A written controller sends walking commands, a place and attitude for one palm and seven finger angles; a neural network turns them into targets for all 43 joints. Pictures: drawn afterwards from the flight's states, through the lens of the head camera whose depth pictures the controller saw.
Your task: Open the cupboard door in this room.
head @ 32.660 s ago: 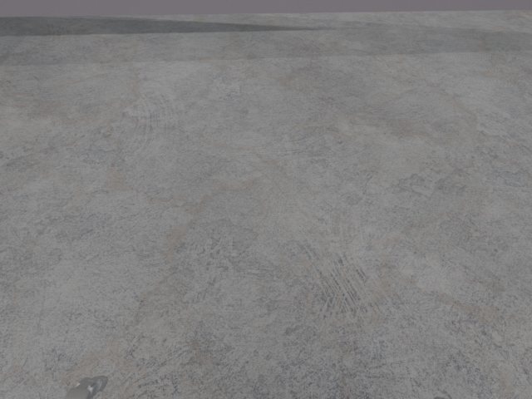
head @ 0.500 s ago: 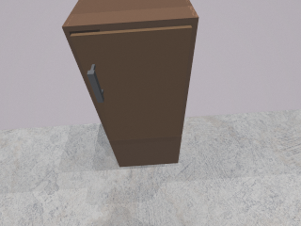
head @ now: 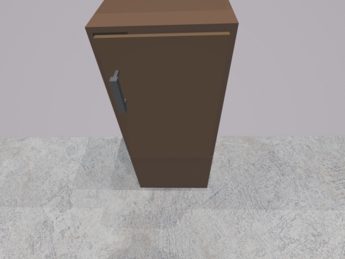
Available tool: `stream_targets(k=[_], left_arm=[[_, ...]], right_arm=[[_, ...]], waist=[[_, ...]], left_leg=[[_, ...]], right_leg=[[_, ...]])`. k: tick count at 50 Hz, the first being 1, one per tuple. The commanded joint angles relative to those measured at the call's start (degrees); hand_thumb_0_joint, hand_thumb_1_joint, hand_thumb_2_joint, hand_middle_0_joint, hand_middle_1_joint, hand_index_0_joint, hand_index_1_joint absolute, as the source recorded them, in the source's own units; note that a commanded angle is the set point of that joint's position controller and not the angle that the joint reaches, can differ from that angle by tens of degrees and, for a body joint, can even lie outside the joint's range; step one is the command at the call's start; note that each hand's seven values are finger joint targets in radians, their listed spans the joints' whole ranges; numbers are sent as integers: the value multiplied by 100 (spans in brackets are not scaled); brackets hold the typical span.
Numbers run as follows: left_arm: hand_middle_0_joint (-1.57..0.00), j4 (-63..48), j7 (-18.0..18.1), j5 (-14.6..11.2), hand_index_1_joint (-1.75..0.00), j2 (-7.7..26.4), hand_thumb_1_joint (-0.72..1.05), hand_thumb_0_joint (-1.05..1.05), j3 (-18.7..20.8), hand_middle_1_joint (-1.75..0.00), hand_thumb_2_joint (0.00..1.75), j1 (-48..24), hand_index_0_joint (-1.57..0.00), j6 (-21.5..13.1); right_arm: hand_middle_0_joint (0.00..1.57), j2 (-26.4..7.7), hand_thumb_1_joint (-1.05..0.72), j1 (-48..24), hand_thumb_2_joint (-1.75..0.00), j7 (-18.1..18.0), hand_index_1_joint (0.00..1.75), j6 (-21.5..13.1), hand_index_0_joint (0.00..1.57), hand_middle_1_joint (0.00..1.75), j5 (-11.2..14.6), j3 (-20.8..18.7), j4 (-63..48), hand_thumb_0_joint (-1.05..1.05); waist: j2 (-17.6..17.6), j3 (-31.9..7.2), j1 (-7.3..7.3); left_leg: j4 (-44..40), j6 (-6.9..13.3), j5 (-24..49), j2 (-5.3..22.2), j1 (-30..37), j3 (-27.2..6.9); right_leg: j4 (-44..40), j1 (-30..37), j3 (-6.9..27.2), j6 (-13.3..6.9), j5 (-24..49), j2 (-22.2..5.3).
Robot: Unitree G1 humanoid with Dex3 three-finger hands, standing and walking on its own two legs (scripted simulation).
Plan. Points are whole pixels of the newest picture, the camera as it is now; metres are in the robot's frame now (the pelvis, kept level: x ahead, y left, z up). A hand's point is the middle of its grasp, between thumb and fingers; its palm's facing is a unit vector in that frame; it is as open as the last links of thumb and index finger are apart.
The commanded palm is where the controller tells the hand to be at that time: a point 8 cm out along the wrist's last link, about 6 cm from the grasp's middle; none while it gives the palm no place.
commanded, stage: shuffle to correct the standing spot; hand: left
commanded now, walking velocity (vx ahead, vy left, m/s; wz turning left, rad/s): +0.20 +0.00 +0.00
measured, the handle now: (120, 92) +0.59 +0.21 +0.05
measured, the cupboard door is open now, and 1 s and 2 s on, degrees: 0 0 0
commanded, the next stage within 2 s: come to a stop and stand still in 0.12 s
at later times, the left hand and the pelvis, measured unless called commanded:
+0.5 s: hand out of the picture +0.04 +0.16 -0.18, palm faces +0.06 -0.98 -0.17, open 7.4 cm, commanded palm none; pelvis +0.07 +0.01 +0.00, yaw +0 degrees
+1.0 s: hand out of the picture +0.06 +0.16 -0.17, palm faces +0.04 -0.97 -0.22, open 7.3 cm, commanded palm none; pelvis +0.05 -0.02 +0.00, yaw -1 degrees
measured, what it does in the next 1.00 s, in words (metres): steps on the spot: left foot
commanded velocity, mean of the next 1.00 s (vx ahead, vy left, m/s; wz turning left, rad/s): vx -0.02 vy -0.01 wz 0.00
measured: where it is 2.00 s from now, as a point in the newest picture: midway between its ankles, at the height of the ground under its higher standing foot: outside the picture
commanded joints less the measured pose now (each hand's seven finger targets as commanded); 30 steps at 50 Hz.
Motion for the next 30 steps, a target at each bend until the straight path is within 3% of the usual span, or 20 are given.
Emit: stream_targets(k=[1, 3, 6, 8, 9, 10, 11, 12, 13, 15, 16, 18, 20, 22, 23, 24, 25, 26, 27, 30], left_arm=[[-20, -249, -18, 11, -30, 884, 90, 0, 225, -30, 90, 257, -20, -54], [-20, -320, -40, 18, -30, 761, 90, 0, 214, -30, 90, 147, -20, -44], [-20, -524, -103, 43, -30, 339, 90, 0, 142, -30, 90, -134, -20, -143], [-20, -559, -134, 33, -30, 281, 90, 0, 134, -30, 90, -210, -20, -223], [-20, -505, -155, 9, -30, 257, 90, 0, 164, -30, 90, -4, -20, -256], [-20, -336, -158, 7, -30, 338, 90, 0, 221, -30, 90, 568, -20, -292], [-20, -38, -106, 45, -30, 827, 90, 0, 343, -30, 90, 1546, -20, -354], [-20, 197, -29, 2, -30, 1204, 90, 0, 411, -30, 90, 2274, -20, -368], [-20, 225, 35, -23, -30, 972, 90, 0, 304, -30, 90, 2093, -20, -363], [-20, -7, 98, 9, -30, 575, 90, 0, 162, -30, 90, 1118, -20, -314], [-20, -114, 118, 31, -30, 535, 90, 0, 133, -30, 90, 837, -20, -301], [-20, -237, 145, 47, -30, 535, 90, 0, 124, -30, 90, 518, -20, -260], [-20, -273, 139, 19, -30, 557, 90, 0, 102, -30, 90, 424, -20, -207], [-20, -259, 141, -22, -30, 536, 90, 0, 105, -30, 90, 444, -20, -136], [-20, -259, 137, -55, -30, 426, 90, 0, 83, -30, 90, 625, -20, -72], [-20, -260, 163, -77, -30, 277, 90, 0, 65, -30, 90, 804, -20, -14], [-20, -247, 186, -49, -30, 184, 90, 0, 46, -30, 90, 865, -20, 29], [-20, -260, 182, -24, -30, 128, 90, 0, 23, -30, 90, 849, -20, 44], [-20, -221, 165, -17, -30, 124, 90, 0, 22, -30, 90, 821, -20, 62], [-20, -261, 129, -10, -30, 317, 90, 0, 61, -30, 90, 807, -20, 69]], right_arm=[[20, -172, -90, 596, -90, 40, 30, -107, 20, 30, -49, 5, -116, 0], [20, -221, -90, 830, -90, 47, 30, -135, 20, 30, -55, -9, -64, 0], [20, -660, -90, 1160, -90, -22, 30, -226, 20, 30, -60, -133, 43, 0], [20, -622, -90, 1085, -90, -49, 30, -267, 20, 30, -54, -137, 20, 0], [20, -598, -90, 870, -90, -57, 30, -274, 20, 30, -45, -125, -48, 0], [20, -561, -90, 574, -90, -56, 30, -286, 20, 30, -19, -113, -135, 0], [20, -319, -90, 317, -90, -25, 30, -330, 20, 30, 55, -70, -321, 0], [20, -70, -90, -210, -90, 5, 30, -345, 20, 30, 76, -38, -627, 0], [20, -247, -90, -299, -90, -31, 30, -302, 20, 30, 30, -85, -625, 0], [20, -39, -90, -137, -90, -2, 30, -190, 20, 30, 33, -82, -431, 0], [20, 45, -90, -22, -90, 30, 30, -143, 20, 30, 41, -59, -373, 0], [20, 273, -90, 104, -90, 63, 30, -116, 20, 30, 76, -12, -291, 0], [20, 299, -90, 175, -90, 28, 30, -111, 20, 30, 112, 11, -222, 0], [20, 215, -90, 424, -90, -1, 30, -177, 20, 30, 95, -17, -105, 0], [20, -97, -90, 421, -90, -42, 30, -226, 20, 30, 71, -45, -99, 0], [20, -374, -90, 306, -90, -83, 30, -231, 20, 30, 54, -84, -212, 0], [20, -514, -90, 141, -90, -102, 30, -181, 20, 30, 39, -129, -298, 0], [20, -523, -90, -101, -90, -117, 30, -149, 20, 30, 29, -124, -361, 0], [20, -459, -90, -270, -90, -138, 30, -143, 20, 30, 36, -106, -384, 0], [20, -547, -90, -326, -90, -175, 30, -97, 20, 30, 55, -166, -482, 0]], waist=[[-575, 559, -3], [-110, 720, -109], [1290, 757, -237], [1128, 802, -174], [884, 696, -17], [402, 438, 315], [-1131, -7, 721], [-1904, -112, 907], [-1336, 89, 693], [-794, 398, 233], [-888, 288, 82], [-1063, 159, -36], [-1107, 58, -64], [-576, -134, -146], [96, -263, -51], [665, -304, 66], [781, -163, 93], [622, 101, 145], [800, 264, 202], [586, -209, 149]], left_leg=[[-38, 414, -135, -244, -683, 401], [-425, 522, -163, -68, -539, 98], [-1284, 1093, 491, 996, -185, -1269], [-988, 1273, 1849, 1124, -12, -1238], [-673, 1155, 2105, 984, -393, -907], [141, 918, 2227, 587, -1068, -353], [1803, 594, 1437, -136, -2282, 434], [3221, 453, -1322, -504, -3160, 547], [3701, 391, -1257, -210, -3075, -24], [3448, 294, -861, -12, -2577, 76], [3012, 265, -710, -38, -2187, 201], [1713, 221, -197, -133, -1419, 465], [684, 196, 689, -293, -627, 604], [-433, 212, 2001, -246, 175, 529], [-476, 400, 3242, 219, 361, 53], [-629, 829, 4226, 931, 185, -663], [-809, 1125, 4170, 1199, -254, -759], [-871, 1175, 3899, 1148, -535, -718], [-913, 1173, 4024, 1100, -648, -767], [-603, 1096, 4514, 934, -174, -548]], right_leg=[[-1280, -317, 1188, -354, -1495, -739], [-744, -684, 809, -271, -1531, -446], [1080, -1328, -244, -55, -813, 142], [1114, -1448, -197, -79, -1013, 32], [594, -803, -174, -113, -742, -6], [-27, 332, 156, -213, -44, -135], [-659, 1701, 1701, -540, 866, -1074], [-1466, 2117, 3102, -1039, 2711, -2293], [-1349, 1712, 2893, -1218, 3687, -2234], [-1258, 758, 1693, -1077, 4370, -1846], [-1231, 525, 1254, -962, 4402, -1630], [-1113, 214, 637, -769, 4354, -1313], [-951, -28, 411, -562, 3683, -1055], [-422, -137, 385, -278, 2709, -829], [-152, -229, 358, -30, 1776, -609], [-35, -272, 219, 167, 491, -385], [152, -62, 152, 186, -472, -305], [113, -72, 208, 180, -585, -246], [68, -125, 181, 181, -349, -268], [-110, -41, 291, 157, 419, -316]])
